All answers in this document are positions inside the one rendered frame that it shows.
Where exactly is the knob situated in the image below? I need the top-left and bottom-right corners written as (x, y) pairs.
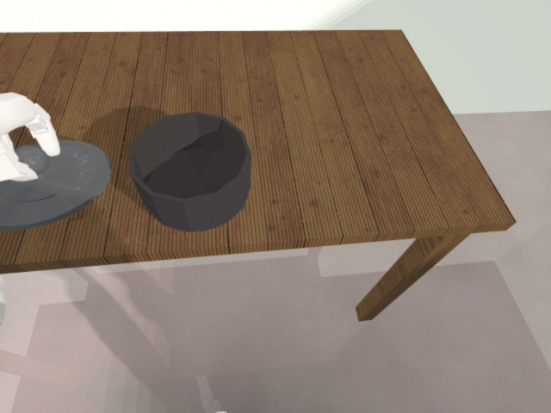
top-left (14, 145), bottom-right (49, 175)

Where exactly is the left robot hand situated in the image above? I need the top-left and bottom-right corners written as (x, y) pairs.
top-left (0, 92), bottom-right (60, 182)

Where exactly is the lid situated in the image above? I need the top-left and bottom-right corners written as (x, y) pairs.
top-left (0, 140), bottom-right (112, 231)

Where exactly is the table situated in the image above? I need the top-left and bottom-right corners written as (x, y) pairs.
top-left (0, 30), bottom-right (516, 321)

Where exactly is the pot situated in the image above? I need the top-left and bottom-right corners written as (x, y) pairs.
top-left (128, 112), bottom-right (251, 232)

